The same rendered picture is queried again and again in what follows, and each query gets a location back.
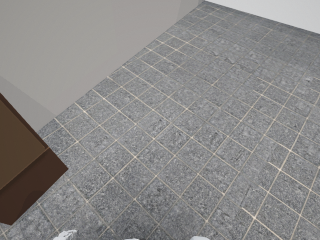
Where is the left robot hand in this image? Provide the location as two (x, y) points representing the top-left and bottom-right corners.
(53, 229), (77, 240)

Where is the cupboard door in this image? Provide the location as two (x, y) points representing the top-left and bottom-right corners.
(0, 102), (46, 188)

